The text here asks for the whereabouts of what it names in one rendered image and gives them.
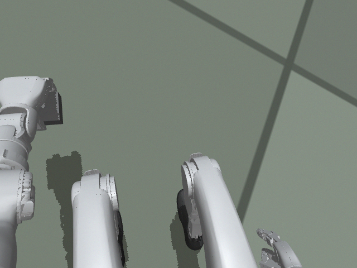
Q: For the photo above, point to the small box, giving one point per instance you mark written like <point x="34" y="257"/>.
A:
<point x="51" y="111"/>

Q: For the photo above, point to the left robot hand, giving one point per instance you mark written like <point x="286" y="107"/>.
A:
<point x="29" y="90"/>

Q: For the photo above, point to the left robot arm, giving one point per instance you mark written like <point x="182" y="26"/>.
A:
<point x="18" y="126"/>

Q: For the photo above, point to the right robot foot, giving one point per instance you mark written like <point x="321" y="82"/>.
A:
<point x="192" y="243"/>

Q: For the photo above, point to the right robot hand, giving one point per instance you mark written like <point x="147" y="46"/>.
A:
<point x="283" y="255"/>

